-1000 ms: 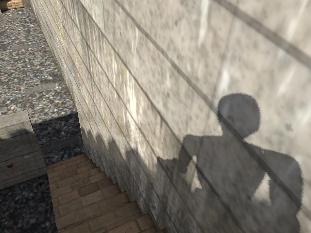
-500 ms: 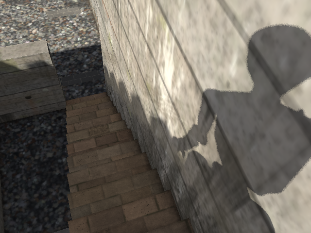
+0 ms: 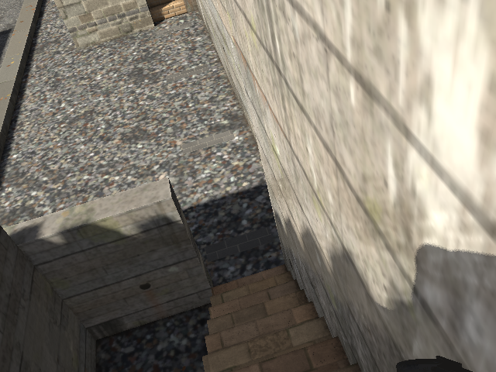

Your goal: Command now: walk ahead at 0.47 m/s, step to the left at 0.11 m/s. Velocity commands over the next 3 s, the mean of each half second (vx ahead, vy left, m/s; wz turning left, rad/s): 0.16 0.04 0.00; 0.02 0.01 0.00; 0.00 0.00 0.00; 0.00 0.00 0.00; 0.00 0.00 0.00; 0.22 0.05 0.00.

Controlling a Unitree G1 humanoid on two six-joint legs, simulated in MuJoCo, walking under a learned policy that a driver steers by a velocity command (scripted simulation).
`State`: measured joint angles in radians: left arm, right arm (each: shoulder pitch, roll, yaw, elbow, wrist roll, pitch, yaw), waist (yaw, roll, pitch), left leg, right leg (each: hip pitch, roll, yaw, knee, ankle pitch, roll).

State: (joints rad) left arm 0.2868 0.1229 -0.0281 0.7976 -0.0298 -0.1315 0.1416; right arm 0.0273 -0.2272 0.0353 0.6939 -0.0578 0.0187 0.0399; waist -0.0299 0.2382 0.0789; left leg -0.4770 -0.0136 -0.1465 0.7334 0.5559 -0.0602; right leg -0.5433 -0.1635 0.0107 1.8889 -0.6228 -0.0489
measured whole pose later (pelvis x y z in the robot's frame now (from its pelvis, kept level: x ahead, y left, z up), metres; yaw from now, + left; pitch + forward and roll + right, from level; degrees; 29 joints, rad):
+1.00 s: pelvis +0.69 +0.20 -0.59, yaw -3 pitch -5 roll +2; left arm 0.25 0.22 0.02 1.00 0.00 0.00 0.07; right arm 0.46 -0.18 0.04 1.14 -0.01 -0.03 0.02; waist -0.05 -0.06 0.01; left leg -0.23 -0.09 -0.04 0.88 -0.57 0.02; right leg -0.54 -0.04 -0.04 0.98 0.00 0.01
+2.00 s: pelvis +0.88 +0.18 -0.55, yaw -4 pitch +0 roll -1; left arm 0.05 0.10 0.02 0.90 -0.02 -0.14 0.09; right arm 0.39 -0.21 -0.02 1.04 -0.08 -0.06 0.02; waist -0.11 0.07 0.11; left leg -0.21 0.01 -0.06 0.49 -0.02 -0.05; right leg -0.18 0.01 -0.14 0.61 -0.04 -0.02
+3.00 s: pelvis +1.07 +0.31 -0.93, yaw +0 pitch -3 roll -8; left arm 0.20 0.17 0.00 0.88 0.01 0.00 0.04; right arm 0.45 -0.19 0.04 1.04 -0.02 -0.03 0.03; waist -0.15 0.11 -0.01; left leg -0.05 -0.01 -0.25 0.32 -0.19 0.07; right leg -0.62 0.02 -0.16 1.17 0.04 0.00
